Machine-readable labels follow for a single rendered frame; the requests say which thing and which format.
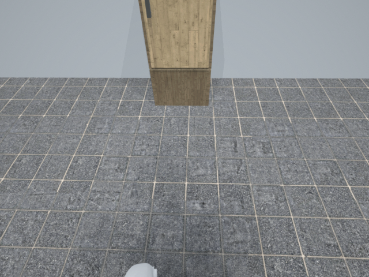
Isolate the cupboard door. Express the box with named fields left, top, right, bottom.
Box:
left=141, top=0, right=213, bottom=68

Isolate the left robot thigh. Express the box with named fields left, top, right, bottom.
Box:
left=125, top=263, right=157, bottom=277

